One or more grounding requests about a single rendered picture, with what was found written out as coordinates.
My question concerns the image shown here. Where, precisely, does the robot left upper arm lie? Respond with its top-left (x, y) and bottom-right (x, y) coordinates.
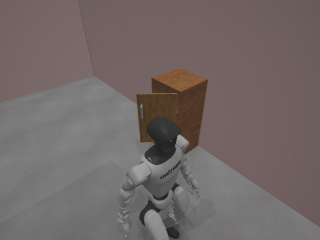
top-left (176, 134), bottom-right (190, 164)

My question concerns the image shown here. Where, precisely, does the cupboard door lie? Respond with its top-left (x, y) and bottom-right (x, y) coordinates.
top-left (136, 93), bottom-right (178, 143)

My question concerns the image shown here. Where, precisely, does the robot head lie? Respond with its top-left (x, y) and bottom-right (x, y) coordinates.
top-left (144, 116), bottom-right (181, 165)

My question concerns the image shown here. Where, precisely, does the left robot hand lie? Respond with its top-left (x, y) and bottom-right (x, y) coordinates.
top-left (186, 179), bottom-right (201, 199)

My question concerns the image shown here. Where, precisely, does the left robot shin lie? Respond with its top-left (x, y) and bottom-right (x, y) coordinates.
top-left (164, 216), bottom-right (183, 229)

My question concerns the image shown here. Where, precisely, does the robot right upper arm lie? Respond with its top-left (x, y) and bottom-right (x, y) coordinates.
top-left (119, 162), bottom-right (151, 200)

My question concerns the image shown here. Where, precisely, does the robot left forearm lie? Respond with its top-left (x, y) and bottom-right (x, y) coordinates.
top-left (179, 154), bottom-right (194, 182)

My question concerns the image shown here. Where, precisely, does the robot right forearm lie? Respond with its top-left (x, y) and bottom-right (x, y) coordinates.
top-left (117, 188), bottom-right (131, 224)

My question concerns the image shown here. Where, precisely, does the right robot hand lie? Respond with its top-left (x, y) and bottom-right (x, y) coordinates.
top-left (117, 218), bottom-right (133, 240)

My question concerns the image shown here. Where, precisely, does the handle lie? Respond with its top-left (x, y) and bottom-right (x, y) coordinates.
top-left (140, 104), bottom-right (144, 119)

